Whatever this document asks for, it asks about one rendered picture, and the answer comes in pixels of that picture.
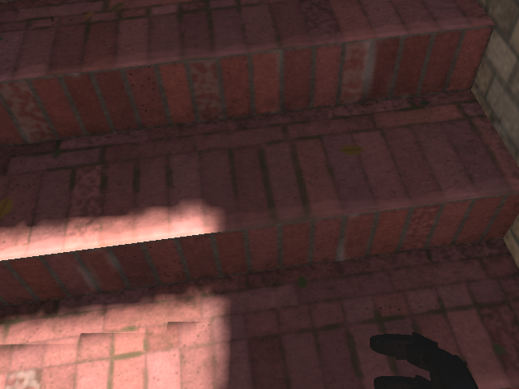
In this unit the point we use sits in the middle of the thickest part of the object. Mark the right robot hand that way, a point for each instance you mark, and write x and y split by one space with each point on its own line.
447 371

